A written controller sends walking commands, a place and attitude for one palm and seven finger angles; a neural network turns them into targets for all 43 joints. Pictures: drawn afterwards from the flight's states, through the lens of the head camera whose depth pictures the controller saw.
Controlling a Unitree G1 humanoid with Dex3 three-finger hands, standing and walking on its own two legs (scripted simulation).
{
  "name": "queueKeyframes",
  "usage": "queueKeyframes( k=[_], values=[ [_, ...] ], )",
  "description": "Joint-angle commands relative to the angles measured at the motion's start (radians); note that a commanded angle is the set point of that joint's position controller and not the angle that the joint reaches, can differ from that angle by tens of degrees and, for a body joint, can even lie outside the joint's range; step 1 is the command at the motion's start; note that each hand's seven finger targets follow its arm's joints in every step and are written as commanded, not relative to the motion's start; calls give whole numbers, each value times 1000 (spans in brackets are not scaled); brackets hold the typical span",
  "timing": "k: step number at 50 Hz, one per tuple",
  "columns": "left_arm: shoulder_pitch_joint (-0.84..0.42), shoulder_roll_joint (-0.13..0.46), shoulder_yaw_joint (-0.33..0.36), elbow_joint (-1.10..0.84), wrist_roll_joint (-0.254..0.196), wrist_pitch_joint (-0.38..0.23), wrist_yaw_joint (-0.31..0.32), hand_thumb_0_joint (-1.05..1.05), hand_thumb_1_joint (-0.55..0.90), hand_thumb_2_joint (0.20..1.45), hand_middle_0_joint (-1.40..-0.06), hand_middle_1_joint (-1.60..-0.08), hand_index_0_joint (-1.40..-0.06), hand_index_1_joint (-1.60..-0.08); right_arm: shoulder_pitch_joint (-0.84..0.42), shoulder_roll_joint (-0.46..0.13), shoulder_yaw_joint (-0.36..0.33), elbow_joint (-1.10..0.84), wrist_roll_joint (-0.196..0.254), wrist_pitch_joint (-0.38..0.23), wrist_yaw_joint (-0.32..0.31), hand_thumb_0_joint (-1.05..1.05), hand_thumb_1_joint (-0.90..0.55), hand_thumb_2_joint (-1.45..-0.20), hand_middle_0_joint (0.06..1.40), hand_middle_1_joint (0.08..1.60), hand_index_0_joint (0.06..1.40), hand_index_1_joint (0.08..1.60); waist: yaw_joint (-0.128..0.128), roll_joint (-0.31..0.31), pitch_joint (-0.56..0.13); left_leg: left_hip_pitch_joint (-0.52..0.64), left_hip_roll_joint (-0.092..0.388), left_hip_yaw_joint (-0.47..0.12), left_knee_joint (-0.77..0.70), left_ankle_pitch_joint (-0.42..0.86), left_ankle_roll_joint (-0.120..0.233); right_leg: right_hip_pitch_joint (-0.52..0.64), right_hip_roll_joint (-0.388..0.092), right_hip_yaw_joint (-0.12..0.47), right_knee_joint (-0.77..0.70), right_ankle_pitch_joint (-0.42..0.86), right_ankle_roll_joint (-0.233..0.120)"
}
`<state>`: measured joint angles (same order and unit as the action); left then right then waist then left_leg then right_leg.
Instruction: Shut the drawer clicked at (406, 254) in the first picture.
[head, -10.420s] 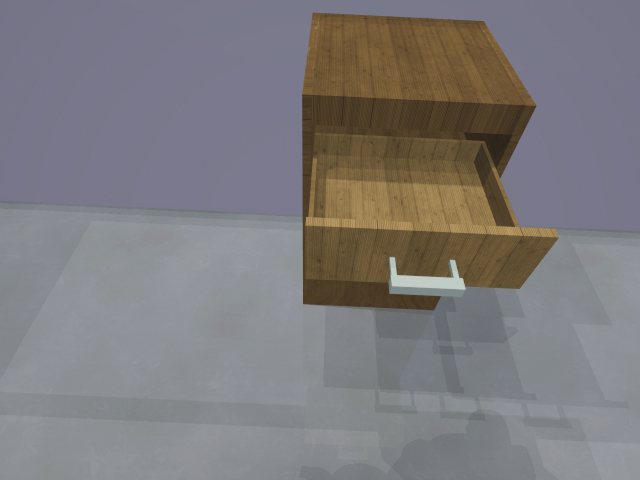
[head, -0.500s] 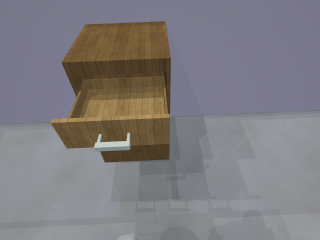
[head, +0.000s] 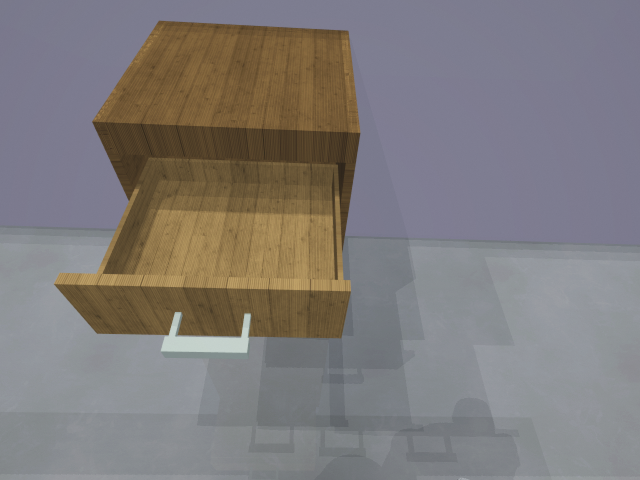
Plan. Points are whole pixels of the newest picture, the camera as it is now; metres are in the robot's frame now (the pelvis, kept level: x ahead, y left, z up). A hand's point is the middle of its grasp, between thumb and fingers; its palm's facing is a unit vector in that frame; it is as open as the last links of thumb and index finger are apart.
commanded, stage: come to a stop and stand still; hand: left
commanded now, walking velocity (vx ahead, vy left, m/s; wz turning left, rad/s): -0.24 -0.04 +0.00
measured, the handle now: (209, 333) +0.33 +0.20 -0.10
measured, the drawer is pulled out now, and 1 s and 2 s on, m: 0.30 0.30 0.30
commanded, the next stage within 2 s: look again from close up in 0.92 s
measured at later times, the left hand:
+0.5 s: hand out of the picture +0.04 +0.14 -0.15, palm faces +0.04 -0.96 -0.28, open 7.3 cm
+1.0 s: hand out of the picture -0.02 +0.16 -0.17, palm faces +0.00 -0.98 -0.20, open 7.3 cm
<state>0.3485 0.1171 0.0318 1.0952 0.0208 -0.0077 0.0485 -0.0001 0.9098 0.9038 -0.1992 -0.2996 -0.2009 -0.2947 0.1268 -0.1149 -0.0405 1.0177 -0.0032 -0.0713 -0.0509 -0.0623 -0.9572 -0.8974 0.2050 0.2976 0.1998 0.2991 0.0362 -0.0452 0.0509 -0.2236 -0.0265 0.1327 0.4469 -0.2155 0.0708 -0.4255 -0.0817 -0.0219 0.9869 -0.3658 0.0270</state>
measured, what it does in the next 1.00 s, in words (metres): steps on the spot: right foot, then left foot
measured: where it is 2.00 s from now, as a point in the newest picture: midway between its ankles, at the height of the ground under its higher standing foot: outside the picture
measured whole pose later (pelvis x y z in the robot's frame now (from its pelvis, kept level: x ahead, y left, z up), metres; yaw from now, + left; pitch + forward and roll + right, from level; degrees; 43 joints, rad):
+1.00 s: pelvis -0.03 -0.02 +0.00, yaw -1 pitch +1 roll +1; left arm 0.27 0.16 0.04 1.09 0.02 0.03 0.02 0.00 0.91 0.90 -0.20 -0.30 -0.20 -0.29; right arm 0.38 -0.07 -0.01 1.13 -0.03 -0.02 -0.05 0.00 -0.91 -0.90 0.20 0.30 0.20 0.30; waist -0.03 -0.03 0.03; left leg -0.12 -0.01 0.02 0.37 -0.28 0.00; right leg -0.32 -0.02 -0.04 0.66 -0.36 0.01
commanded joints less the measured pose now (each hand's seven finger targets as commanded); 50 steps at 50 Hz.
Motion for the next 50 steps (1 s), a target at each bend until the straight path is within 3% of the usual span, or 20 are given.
queueKeyframes(
  k=[1,6,9,10,11,12,14,18,26,30,31,32,33,34,35,38,39,45,48,50],
  values=[
    [153,23,6,-10,3,29,-1,0,900,900,-200,-300,-200,-300,73,-109,-1,2,-11,31,2,0,-900,-900,200,300,200,300,4,156,-47,-31,285,-133,-112,692,94,128,1,-17,-159,58,15],
    [42,89,22,-76,5,33,-5,0,900,900,-200,-300,-200,-300,71,-169,-30,-11,-23,68,6,0,-900,-900,200,300,200,300,-11,220,-18,3,293,-183,-45,636,90,130,24,-33,-281,46,-1],
    [39,149,32,-91,7,13,-7,0,900,900,-200,-300,-200,-300,77,-171,-37,-17,-17,82,14,0,-900,-900,200,300,200,300,5,153,-58,9,219,-160,87,431,7,221,-1,-2,-517,338,-10],
    [35,202,39,-100,13,1,-4,0,900,900,-200,-300,-200,-300,99,-134,-36,-24,-11,85,17,0,-900,-900,200,300,200,300,-5,-11,-89,-51,114,-93,213,186,-55,265,-123,164,-539,679,-56],
    [14,259,44,-106,12,-4,-7,0,900,900,-200,-300,-200,-300,126,-101,-35,-33,-5,97,22,0,-900,-900,200,300,200,300,-24,-144,-85,-125,18,-42,331,-241,-95,272,-287,274,-573,973,-155],
    [21,266,40,-111,7,-1,-8,0,900,900,-200,-300,-200,-300,111,-109,-34,-33,-6,114,17,0,-900,-900,200,300,200,300,2,-108,-106,-121,17,-123,466,-396,-91,248,-342,278,-596,1020,-225],
    [-49,243,47,-125,7,3,1,0,900,900,-200,-300,-200,-300,123,-128,-39,-24,-10,131,17,0,-900,-900,200,300,200,300,-20,-138,-109,-174,25,-185,622,-348,-96,243,-301,264,-602,906,-242],
    [-77,245,54,-150,4,3,8,0,900,900,-200,-300,-200,-300,119,-153,-39,-23,-13,133,34,0,-900,-900,200,300,200,300,-10,-105,-113,-256,30,-195,708,-223,-122,313,-252,195,-597,756,-214],
    [-68,256,64,-150,20,15,-5,0,900,900,-200,-300,-200,-300,130,-120,-20,-27,-6,107,49,0,-900,-900,200,300,200,300,20,-197,-83,-95,23,-110,281,-238,-107,242,-188,222,-727,140,-180],
    [-119,217,53,-137,6,23,-11,0,900,900,-200,-300,-200,-300,289,-92,-6,38,-10,79,39,0,-900,-900,200,300,200,300,-51,-124,-99,189,6,-75,-75,-71,-91,72,-95,158,-688,-130,-93],
    [-113,176,41,-134,-2,25,-13,0,900,900,-200,-300,-200,-300,309,-116,-7,43,-14,70,34,0,-900,-900,200,300,200,300,-56,-7,-90,214,59,-137,-139,-106,-79,16,-49,122,-607,-147,-65],
    [-97,121,28,-138,-8,27,-18,0,900,900,-200,-300,-200,-300,306,-164,-15,38,-27,63,30,0,-900,-900,200,300,200,300,-56,195,-35,111,200,-335,-249,-283,-35,-24,34,47,-462,-107,-35],
    [-121,99,27,-143,-4,27,-19,0,900,900,-200,-300,-200,-300,261,-203,-17,16,-31,66,25,0,-900,-900,200,300,200,300,-56,290,58,-52,316,-472,-363,-457,24,-24,69,-24,-332,-68,-19],
    [-121,111,31,-148,3,21,-26,0,900,900,-200,-300,-200,-300,211,-204,-12,-4,-33,66,21,0,-900,-900,200,300,200,300,-33,222,115,-158,341,-486,-390,-471,66,3,66,-1,-244,-35,-25],
    [-117,109,33,-116,13,26,-26,0,900,900,-200,-300,-200,-300,181,-177,-1,9,-33,53,18,0,-900,-900,200,300,200,300,-30,311,128,-142,308,-467,-407,-405,49,-16,54,34,-176,-15,-24],
    [-49,115,35,-70,8,19,-42,0,900,900,-200,-300,-200,-300,205,-141,9,21,-25,41,6,0,-900,-900,200,300,200,300,-20,207,131,-18,251,-339,-333,-165,43,-105,58,37,-56,64,-17],
    [-51,115,33,-64,6,13,-45,0,900,900,-200,-300,-200,-300,231,-135,10,30,-23,36,4,0,-900,-900,200,300,200,300,-27,154,120,25,258,-326,-309,-56,55,-118,54,32,-53,69,-14],
    [-101,90,19,-80,-3,15,-39,0,900,900,-200,-300,-200,-300,335,-138,1,84,-30,34,-15,0,-900,-900,200,300,200,300,-71,185,28,186,305,-303,-169,476,96,-75,37,10,-201,-25,-4],
    [-64,65,16,-64,-12,11,-33,0,900,900,-200,-300,-200,-300,312,-143,-4,96,-30,45,-16,0,-900,-900,200,300,200,300,-56,207,-10,143,286,-293,-103,529,83,84,56,-12,-383,-14,-21],
    [23,69,17,-26,-10,-2,-29,0,900,900,-200,-300,-200,-300,300,-133,-6,103,-19,46,-13,0,-900,-900,200,300,200,300,-19,140,-54,75,228,-258,-21,401,28,263,55,-22,-600,226,-22]
  ],
)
